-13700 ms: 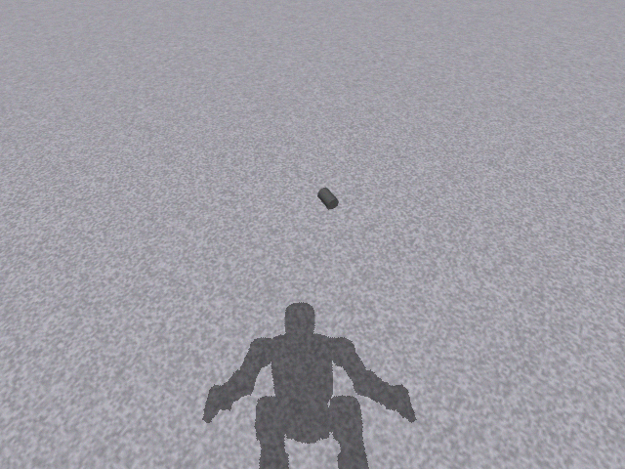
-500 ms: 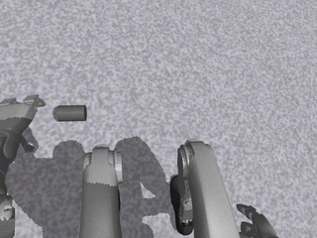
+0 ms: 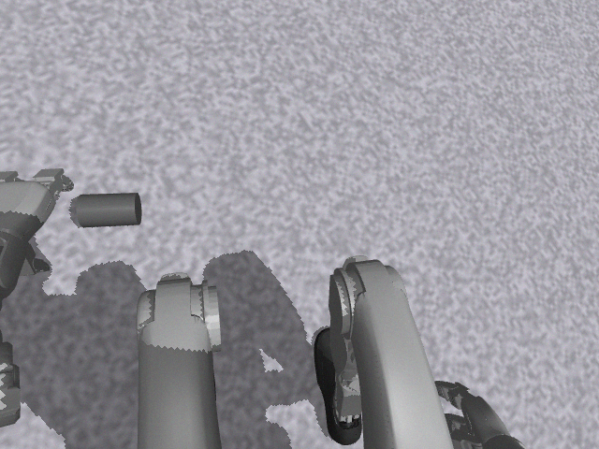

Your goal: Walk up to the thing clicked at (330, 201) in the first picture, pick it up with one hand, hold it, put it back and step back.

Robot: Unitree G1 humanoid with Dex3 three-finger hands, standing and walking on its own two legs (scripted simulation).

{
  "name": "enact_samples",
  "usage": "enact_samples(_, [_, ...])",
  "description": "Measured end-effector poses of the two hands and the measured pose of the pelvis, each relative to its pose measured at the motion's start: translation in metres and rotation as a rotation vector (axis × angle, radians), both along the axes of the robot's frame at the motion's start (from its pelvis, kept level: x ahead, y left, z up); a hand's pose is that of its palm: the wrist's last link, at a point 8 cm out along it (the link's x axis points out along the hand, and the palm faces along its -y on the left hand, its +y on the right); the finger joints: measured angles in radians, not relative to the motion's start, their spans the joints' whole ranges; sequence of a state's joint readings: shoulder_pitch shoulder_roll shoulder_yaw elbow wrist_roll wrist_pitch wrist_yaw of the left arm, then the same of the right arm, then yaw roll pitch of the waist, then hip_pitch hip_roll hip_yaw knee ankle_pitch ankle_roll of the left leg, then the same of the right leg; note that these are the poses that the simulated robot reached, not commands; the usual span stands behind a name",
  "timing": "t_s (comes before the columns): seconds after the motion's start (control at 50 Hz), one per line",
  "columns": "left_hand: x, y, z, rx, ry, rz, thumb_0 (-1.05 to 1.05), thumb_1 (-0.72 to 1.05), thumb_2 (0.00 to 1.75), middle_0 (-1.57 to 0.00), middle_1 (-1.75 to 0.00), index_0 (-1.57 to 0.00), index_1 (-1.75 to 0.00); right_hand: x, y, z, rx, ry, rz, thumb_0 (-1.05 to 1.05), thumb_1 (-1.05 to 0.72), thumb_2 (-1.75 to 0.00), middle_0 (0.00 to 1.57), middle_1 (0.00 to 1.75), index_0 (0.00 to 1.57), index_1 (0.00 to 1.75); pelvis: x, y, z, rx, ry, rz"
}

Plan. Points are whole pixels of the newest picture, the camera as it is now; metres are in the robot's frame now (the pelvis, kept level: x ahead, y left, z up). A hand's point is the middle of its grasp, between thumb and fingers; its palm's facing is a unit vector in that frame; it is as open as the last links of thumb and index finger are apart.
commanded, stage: rise first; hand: left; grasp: from above
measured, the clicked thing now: (110, 209) +0.47 +0.29 -0.31
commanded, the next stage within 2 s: approach in 0.38 s
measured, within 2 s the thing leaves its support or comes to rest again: neither
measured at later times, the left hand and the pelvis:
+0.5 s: hand (46, 225) +0.41 +0.33 -0.18, palm faces -0.45 -0.07 -0.89, open 12.5 cm; pelvis +0.00 +0.00 -0.01, yaw +0 degrees
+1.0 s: hand (97, 176) +0.49 +0.27 -0.18, palm faces -0.39 +0.00 -0.92, open 13.8 cm; pelvis +0.00 +0.00 -0.02, yaw -2 degrees
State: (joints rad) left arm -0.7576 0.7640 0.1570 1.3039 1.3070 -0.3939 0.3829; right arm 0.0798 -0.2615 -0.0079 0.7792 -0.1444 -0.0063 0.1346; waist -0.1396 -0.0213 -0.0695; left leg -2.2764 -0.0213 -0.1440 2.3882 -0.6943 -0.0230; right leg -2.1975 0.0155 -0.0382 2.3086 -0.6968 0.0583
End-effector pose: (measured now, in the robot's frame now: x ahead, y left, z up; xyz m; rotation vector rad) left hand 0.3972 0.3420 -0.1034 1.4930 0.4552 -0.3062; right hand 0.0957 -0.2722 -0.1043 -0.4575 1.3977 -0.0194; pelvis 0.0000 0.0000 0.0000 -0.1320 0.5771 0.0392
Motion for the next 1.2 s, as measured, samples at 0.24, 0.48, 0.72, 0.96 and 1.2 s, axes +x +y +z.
enact_samples(0.24, [0.008, -0.004, -0.012, -0.002, -0.025, 0.005, 0.00, -0.22, 0.76, -0.36, -0.69, -0.35, -0.70, -0.007, -0.008, -0.010, -0.013, 0.030, 0.001, 0.00, -0.91, -0.90, 0.20, 0.30, 0.20, 0.30, 0.002, -0.004, -0.011, 0.007, -0.002, -0.007])
enact_samples(0.48, [0.015, -0.007, -0.019, 0.005, -0.021, 0.023, 0.00, -0.24, 0.77, -0.33, -0.74, -0.33, -0.75, -0.011, -0.009, -0.013, -0.012, 0.047, 0.005, 0.00, -0.91, -0.90, 0.20, 0.30, 0.20, 0.30, 0.004, -0.005, -0.014, 0.007, 0.002, -0.010])
enact_samples(0.72, [0.034, -0.033, -0.033, -0.009, -0.014, -0.062, 0.00, -0.34, 0.84, -0.22, -0.88, -0.24, -0.87, -0.019, -0.008, -0.010, -0.025, 0.056, 0.015, 0.00, -0.91, -0.90, 0.20, 0.30, 0.21, 0.30, 0.003, -0.004, -0.018, 0.002, -0.003, -0.013])
enact_samples(0.96, [0.088, -0.073, -0.024, 0.042, -0.113, -0.034, 0.01, -0.45, 0.93, -0.15, -0.95, -0.16, -0.95, -0.050, -0.010, -0.001, -0.039, 0.056, -0.074, 0.00, -0.91, -0.90, 0.20, 0.30, 0.20, 0.30, 0.005, -0.003, -0.018, -0.002, 0.023, -0.025])
enact_samples(1.2, [0.052, -0.029, -0.031, 0.045, 0.096, 0.075, 0.01, -0.49, 0.96, -0.12, -0.98, -0.13, -0.98, -0.060, 0.001, -0.009, 0.032, 0.125, -0.054, 0.00, -0.91, -0.90, 0.20, 0.30, 0.20, 0.30, 0.002, -0.004, -0.012, 0.000, 0.004, -0.018])
